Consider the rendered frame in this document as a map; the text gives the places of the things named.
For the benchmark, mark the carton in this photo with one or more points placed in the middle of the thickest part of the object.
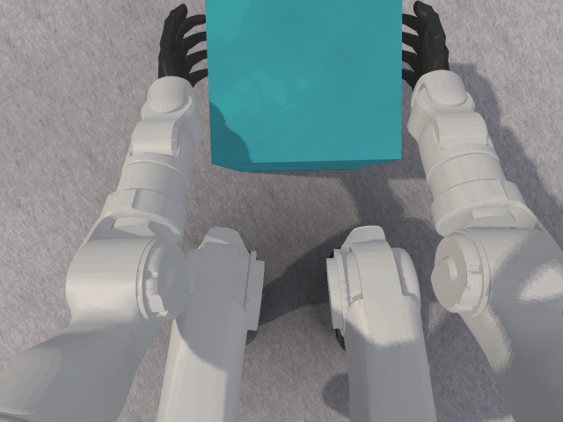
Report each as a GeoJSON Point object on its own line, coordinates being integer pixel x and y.
{"type": "Point", "coordinates": [302, 85]}

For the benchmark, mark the left robot hand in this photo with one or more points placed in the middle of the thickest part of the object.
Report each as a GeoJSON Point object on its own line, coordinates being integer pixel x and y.
{"type": "Point", "coordinates": [172, 59]}

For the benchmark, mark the robot left forearm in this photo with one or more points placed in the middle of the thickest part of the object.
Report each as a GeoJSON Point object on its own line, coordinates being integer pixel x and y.
{"type": "Point", "coordinates": [151, 194]}

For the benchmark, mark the right robot shin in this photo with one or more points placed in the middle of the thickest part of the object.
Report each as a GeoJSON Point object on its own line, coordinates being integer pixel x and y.
{"type": "Point", "coordinates": [406, 270]}

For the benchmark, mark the robot shin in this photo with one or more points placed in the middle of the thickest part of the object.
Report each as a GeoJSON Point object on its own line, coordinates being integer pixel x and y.
{"type": "Point", "coordinates": [215, 235]}
{"type": "Point", "coordinates": [406, 270]}

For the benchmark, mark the robot right forearm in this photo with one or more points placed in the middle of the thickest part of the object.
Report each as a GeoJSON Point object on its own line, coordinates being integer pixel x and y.
{"type": "Point", "coordinates": [467, 183]}

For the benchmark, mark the robot right upper arm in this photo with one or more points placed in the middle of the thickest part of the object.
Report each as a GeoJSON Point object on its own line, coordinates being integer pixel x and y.
{"type": "Point", "coordinates": [507, 285]}

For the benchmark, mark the robot left upper arm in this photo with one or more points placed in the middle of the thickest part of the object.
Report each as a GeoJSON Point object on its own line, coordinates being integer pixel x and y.
{"type": "Point", "coordinates": [120, 292]}

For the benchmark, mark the left robot shin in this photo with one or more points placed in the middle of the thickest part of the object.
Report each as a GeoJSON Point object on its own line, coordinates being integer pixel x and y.
{"type": "Point", "coordinates": [215, 235]}

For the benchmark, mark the right robot hand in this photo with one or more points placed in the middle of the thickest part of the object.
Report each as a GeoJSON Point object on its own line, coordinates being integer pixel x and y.
{"type": "Point", "coordinates": [431, 52]}

